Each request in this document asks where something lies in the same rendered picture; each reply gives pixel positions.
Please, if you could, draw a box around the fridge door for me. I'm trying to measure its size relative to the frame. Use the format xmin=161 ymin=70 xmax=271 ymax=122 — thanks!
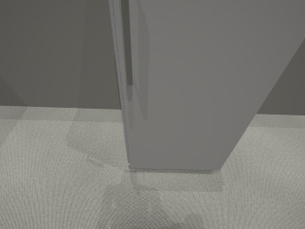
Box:
xmin=112 ymin=0 xmax=305 ymax=171

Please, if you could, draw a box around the handle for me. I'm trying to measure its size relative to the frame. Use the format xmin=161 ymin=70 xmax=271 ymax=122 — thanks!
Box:
xmin=121 ymin=0 xmax=133 ymax=86

